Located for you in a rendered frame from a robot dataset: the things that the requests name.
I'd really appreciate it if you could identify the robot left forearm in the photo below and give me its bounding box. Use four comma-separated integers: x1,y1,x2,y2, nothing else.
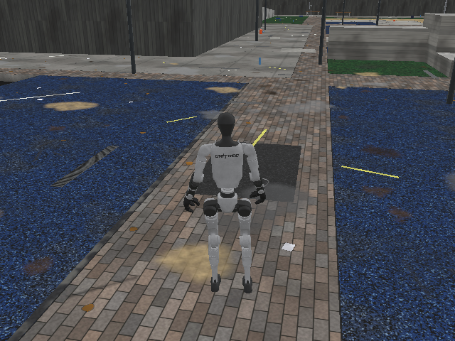
186,172,200,200

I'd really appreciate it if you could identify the robot left hand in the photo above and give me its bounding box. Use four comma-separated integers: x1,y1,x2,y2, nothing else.
183,196,200,213

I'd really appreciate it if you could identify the right robot upper arm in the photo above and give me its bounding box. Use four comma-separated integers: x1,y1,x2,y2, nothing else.
242,143,260,182

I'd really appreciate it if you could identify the right robot thigh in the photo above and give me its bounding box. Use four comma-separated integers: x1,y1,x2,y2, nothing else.
237,198,252,248

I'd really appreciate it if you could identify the robot thigh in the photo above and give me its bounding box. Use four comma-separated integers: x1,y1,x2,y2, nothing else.
203,198,220,248
237,198,252,248

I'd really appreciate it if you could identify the left robot upper arm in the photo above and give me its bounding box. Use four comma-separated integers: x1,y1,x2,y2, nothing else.
193,144,212,183

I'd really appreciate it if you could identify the robot right forearm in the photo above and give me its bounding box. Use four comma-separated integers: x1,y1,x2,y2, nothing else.
253,171,265,194

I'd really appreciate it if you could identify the left robot thigh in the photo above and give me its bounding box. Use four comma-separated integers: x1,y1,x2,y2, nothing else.
203,198,220,248

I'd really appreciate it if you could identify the robot right hand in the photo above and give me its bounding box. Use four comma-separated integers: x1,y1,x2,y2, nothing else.
250,191,266,204

